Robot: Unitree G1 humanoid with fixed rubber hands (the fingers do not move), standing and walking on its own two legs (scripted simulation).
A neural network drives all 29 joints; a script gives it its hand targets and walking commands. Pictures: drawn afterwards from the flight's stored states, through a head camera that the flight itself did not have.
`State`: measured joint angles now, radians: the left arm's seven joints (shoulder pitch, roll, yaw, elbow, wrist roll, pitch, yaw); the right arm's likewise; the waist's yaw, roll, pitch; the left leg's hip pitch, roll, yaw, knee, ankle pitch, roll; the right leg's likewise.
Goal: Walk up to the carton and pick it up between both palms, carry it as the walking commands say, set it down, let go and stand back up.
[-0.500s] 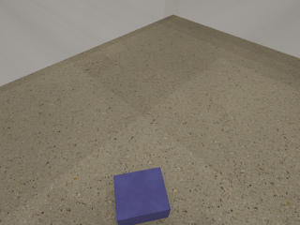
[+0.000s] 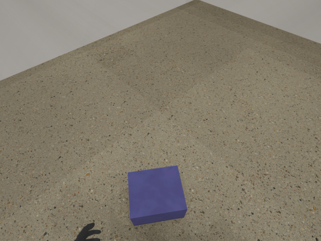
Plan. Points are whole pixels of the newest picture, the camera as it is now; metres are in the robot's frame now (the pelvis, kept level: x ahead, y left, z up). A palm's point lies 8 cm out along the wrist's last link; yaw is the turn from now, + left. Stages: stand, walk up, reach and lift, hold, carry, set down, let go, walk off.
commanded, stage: reach and lift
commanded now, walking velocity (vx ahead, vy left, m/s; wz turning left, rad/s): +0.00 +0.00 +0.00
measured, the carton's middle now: (156, 195) +0.45 +0.03 -0.66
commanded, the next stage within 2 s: none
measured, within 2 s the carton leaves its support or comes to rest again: neither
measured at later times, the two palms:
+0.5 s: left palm out of the picture +0.16 +0.24 -0.14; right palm (254, 239) +0.16 -0.24 -0.15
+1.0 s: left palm (86, 198) +0.30 +0.25 -0.17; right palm (232, 187) +0.31 -0.23 -0.16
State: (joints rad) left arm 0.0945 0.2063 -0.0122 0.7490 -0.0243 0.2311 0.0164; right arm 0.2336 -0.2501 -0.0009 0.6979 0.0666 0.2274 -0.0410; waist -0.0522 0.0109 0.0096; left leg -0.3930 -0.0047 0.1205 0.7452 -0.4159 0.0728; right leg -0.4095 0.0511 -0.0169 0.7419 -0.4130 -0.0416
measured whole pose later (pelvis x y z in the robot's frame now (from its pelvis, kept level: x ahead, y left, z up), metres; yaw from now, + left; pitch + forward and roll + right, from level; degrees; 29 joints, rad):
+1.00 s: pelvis -0.13 -0.01 -0.08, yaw +3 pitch +22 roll -1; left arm -0.86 0.36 0.18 0.78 -0.13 0.40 0.02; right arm -0.87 -0.38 -0.15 0.83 0.12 0.39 0.06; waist -0.02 0.01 0.21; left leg -1.17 -0.02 0.09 1.14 -0.36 0.09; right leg -1.17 0.00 -0.08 1.13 -0.35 -0.05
